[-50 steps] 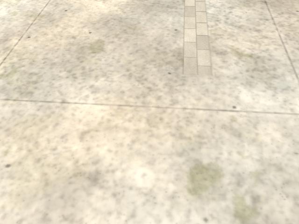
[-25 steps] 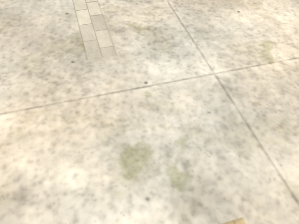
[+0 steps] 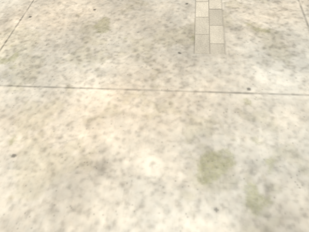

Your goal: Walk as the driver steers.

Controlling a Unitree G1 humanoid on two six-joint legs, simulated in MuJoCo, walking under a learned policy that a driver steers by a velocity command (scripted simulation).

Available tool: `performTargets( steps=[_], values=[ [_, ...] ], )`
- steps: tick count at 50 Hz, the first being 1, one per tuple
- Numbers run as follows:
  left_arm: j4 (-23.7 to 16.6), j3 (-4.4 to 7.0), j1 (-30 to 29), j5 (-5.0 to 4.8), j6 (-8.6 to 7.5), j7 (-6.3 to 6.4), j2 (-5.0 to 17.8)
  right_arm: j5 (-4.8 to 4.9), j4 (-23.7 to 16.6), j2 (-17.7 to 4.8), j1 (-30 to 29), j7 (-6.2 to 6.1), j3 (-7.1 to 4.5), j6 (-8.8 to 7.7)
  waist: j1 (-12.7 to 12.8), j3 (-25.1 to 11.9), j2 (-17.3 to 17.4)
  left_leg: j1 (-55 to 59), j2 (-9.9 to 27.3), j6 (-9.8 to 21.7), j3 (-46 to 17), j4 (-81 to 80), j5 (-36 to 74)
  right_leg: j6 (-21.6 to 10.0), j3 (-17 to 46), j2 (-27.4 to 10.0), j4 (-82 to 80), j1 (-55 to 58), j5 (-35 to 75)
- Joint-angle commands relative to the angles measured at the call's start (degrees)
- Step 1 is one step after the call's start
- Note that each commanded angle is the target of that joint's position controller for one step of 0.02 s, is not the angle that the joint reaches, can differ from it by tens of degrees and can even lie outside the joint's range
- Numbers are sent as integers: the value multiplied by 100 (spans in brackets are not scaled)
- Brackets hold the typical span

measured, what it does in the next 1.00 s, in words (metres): walks ahead, turning right: left foot, then right foot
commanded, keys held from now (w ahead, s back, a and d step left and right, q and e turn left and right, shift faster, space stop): e+shift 0.56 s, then w+e+shift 0.08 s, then w+q+shift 0.28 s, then q+shift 0.08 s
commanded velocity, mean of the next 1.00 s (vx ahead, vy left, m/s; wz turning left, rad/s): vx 0.23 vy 0.00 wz -0.21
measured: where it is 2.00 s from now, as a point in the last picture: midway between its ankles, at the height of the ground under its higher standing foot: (211, 209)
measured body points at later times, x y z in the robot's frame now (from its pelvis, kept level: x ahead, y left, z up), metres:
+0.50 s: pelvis +0.00 +0.01 +0.00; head +0.04 +0.01 +0.44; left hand +0.12 +0.28 -0.13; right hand +0.10 -0.27 -0.11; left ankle -0.01 +0.13 -0.74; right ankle -0.02 -0.09 -0.70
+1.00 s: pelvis +0.13 -0.09 -0.01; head +0.14 -0.11 +0.44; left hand +0.24 +0.16 -0.13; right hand +0.15 -0.38 -0.14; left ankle +0.34 -0.02 -0.67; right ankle -0.03 -0.09 -0.74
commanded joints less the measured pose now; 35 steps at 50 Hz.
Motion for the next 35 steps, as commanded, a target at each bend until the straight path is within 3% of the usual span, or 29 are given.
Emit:
performTargets(
  steps=[1,4,6,7,9,10,11,12,13,14,15,16,17,19,22,24,28,29,30,31,32,33,34,35],
  values=[
    [-217,190,354,0,-95,-20,730,27,-451,-314,-197,114,12,-4,265,-262,-990,-549,243,-101,244,110,-29,-783,797,-1511,-406,769,2891],
    [78,218,737,-29,-163,-87,800,44,-481,-80,-346,44,131,8,338,-352,-1085,-200,-47,17,-64,-663,-294,-907,968,-1599,-210,959,3389],
    [142,114,431,-49,-218,-164,606,59,-375,152,-336,-50,267,21,168,-390,-1165,627,14,134,-14,-1777,-263,-833,857,-1444,-193,592,3277],
    [187,70,300,-56,-226,-215,544,54,-314,229,-358,-110,332,34,112,-398,-1314,1102,105,155,315,-2358,-251,-792,852,-1308,-194,379,3259],
    [375,179,524,-96,-172,-303,869,51,-314,115,-465,-266,331,23,158,-252,-1548,1408,-72,191,635,-3152,87,-748,1171,-1189,121,323,3974],
    [440,237,575,-152,-144,-340,1006,41,-283,36,-328,-326,322,-18,42,-281,-1450,1670,-50,250,599,-3804,614,-640,1302,-1189,324,284,4211],
    [454,283,572,-211,-133,-351,1084,15,-230,-97,-120,-373,304,-94,-74,-425,-1265,2292,181,329,370,-4432,1414,-455,1402,-1184,465,-12,3931],
    [369,256,601,-266,-163,-349,936,-76,-193,-433,103,-440,235,-183,-105,-779,-810,3235,874,460,-174,-4478,1885,-221,1369,-1029,743,-623,2880],
    [149,141,692,-332,-190,-350,405,-89,-240,-954,94,-503,128,-210,6,-995,570,4028,2163,919,-1129,-4154,3832,56,700,-381,1610,-1727,560],
    [207,198,587,-240,-89,-273,556,55,-215,-808,29,-490,112,-170,-219,-954,1064,3421,2774,1631,-1225,-4133,4691,115,77,110,2775,-1912,-2213],
    [302,310,605,-160,19,-253,768,29,-322,-412,-136,-464,221,-183,-144,-690,517,3070,2648,1751,-881,-4243,4564,178,238,-88,3721,-2008,-2289],
    [391,364,688,-139,103,-270,732,23,-402,-111,-509,-468,318,-182,58,-452,298,2689,2341,1579,-431,-4328,4110,249,297,-192,4040,-1986,-1952],
    [397,389,758,-106,169,-302,686,-1,-465,-2,-774,-502,361,-172,176,-258,345,2373,2105,1383,-55,-4426,3783,319,251,-226,4168,-1925,-1664],
    [374,395,779,-86,255,-416,581,-53,-479,-28,-861,-550,360,-201,210,-138,602,2272,1861,1284,380,-4504,3471,490,89,-252,4097,-1966,-1292],
    [125,372,478,-114,297,-542,448,-71,-448,-89,-740,-546,321,-255,97,-136,580,2349,2031,1320,602,-4496,3130,577,-20,-402,3498,-1968,-1052],
    [-52,335,307,-108,312,-604,350,-83,-441,-192,-730,-497,271,-308,62,-178,607,2296,2120,1254,788,-4355,3072,489,-109,-483,2855,-1657,-1007],
    [-317,378,189,-148,315,-641,431,-52,-416,-443,-600,-352,146,-362,20,-365,648,2271,2348,1034,1011,-3851,3121,255,-468,-351,1955,-1053,-1036],
    [-352,397,232,-150,307,-644,465,-65,-438,-525,-509,-300,104,-372,22,-545,597,2118,2429,916,1044,-3861,1782,146,-605,-256,1683,-721,-1075],
    [-309,438,433,-112,287,-678,544,-64,-463,-582,-531,-277,74,-371,175,-603,436,1573,2365,753,1133,-3725,-256,4,-648,-160,1298,-67,-1024],
    [-7,557,1170,-68,232,-678,793,-135,-520,-438,-608,-264,106,-349,478,-672,-151,578,2105,548,1297,-2972,-1868,-222,-300,-94,1014,998,-1427],
    [210,775,2025,-86,161,-611,1528,-148,-849,113,-1000,-200,286,-317,937,-483,-2214,-1058,1087,96,2106,-685,-2381,-918,2273,-1410,-465,1624,-3717],
    [-46,704,1944,-62,67,-577,1578,-277,-1191,175,-1705,-161,342,-321,1127,-18,-2142,-2365,457,127,880,295,-1808,-1470,4758,-2335,-1654,1244,-4839],
    [-42,571,1578,-49,80,-469,1192,-176,-1235,-83,-1921,-85,277,-391,971,370,-1436,-2504,901,238,424,448,-835,-1420,4159,-2394,-1706,862,-4623],
    [-71,469,1259,-43,43,-387,966,-65,-1028,-141,-1493,4,257,-474,633,343,-1337,-2123,1044,292,459,184,3,-1221,3561,-2195,-1669,557,-3993]
  ],
)
Velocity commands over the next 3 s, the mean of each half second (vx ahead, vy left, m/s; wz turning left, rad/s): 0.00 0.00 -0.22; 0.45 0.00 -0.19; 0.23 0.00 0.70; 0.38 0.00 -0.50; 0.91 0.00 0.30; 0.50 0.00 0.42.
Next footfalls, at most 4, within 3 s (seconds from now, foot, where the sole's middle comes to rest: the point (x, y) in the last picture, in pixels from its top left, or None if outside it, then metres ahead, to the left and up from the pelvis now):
0.24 left None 0.03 0.12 -0.78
0.62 right None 0.01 -0.11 -0.78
1.14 left None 0.41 -0.11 -0.78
1.72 right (240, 229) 0.47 -0.28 -0.78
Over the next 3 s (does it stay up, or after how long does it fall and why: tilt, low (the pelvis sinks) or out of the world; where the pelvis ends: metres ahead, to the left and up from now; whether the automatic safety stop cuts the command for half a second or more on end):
stays up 1.34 -0.25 -0.03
